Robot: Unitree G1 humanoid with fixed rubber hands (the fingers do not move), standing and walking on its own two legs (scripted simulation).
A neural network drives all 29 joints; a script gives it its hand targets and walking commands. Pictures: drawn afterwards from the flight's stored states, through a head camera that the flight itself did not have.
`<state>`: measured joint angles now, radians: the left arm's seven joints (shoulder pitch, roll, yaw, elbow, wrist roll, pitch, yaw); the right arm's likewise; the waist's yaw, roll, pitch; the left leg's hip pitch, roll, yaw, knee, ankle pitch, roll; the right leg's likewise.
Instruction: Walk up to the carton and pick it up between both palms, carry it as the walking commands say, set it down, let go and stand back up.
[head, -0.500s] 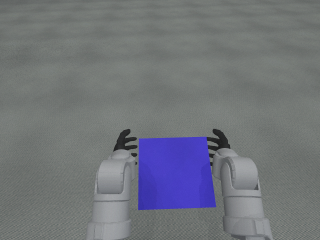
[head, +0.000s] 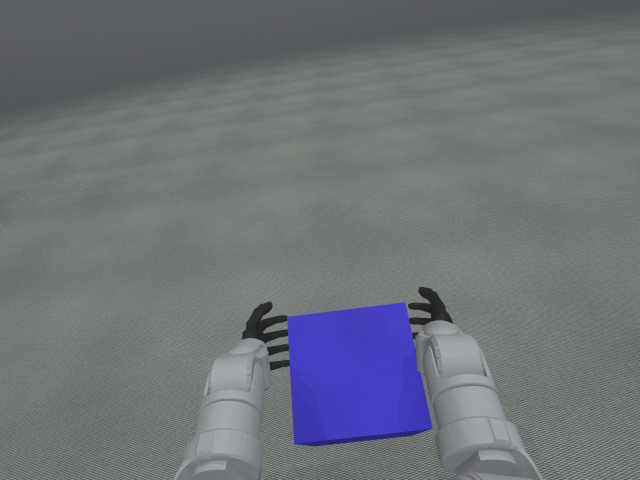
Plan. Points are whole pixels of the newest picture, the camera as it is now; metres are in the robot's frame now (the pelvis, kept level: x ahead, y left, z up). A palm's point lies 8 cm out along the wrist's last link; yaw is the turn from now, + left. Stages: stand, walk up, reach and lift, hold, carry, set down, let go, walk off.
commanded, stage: hold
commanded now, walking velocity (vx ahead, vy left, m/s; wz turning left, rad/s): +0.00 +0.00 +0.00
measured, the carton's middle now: (354, 381) +0.32 +0.00 -0.02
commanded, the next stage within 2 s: set down in 0.02 s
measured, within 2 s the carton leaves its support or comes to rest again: neither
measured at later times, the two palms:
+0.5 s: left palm (244, 388) +0.30 +0.16 +0.01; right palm (409, 358) +0.33 -0.08 +0.01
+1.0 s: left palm (269, 389) +0.35 +0.15 -0.08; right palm (413, 394) +0.35 -0.09 -0.10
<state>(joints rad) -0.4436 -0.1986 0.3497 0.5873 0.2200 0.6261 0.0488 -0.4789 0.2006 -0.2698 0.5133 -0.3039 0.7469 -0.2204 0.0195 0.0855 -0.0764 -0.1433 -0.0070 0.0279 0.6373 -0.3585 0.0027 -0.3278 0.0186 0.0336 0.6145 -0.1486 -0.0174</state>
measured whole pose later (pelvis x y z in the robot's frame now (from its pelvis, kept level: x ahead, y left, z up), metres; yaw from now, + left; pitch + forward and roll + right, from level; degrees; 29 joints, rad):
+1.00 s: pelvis +0.01 +0.02 -0.02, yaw +4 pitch +19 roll -1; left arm -0.56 -0.22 0.32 0.72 0.28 0.10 0.17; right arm -0.46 0.20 -0.39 0.64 -0.23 0.11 -0.21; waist 0.02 0.06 0.00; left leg -0.79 -0.03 -0.06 0.84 -0.37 0.00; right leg -0.88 0.05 0.03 0.67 -0.12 -0.01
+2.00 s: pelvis -0.02 +0.02 -0.17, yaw +5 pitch +38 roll -1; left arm -0.78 -0.14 0.30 0.72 0.24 0.12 0.25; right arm -0.71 0.14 -0.31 0.64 -0.18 0.13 -0.31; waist 0.02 0.08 -0.10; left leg -1.59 -0.09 -0.06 1.52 -0.58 0.00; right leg -1.71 0.05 0.03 1.36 -0.31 0.01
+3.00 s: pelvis -0.09 +0.02 -0.30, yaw +6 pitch +26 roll -3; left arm -1.39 0.07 0.22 0.76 0.07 0.32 0.32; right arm -1.34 -0.04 -0.41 0.69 -0.18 0.28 -0.27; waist -0.02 0.09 0.53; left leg -1.84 -0.15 -0.06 2.00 -0.61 -0.02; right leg -1.94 0.05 0.02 1.78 -0.31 0.03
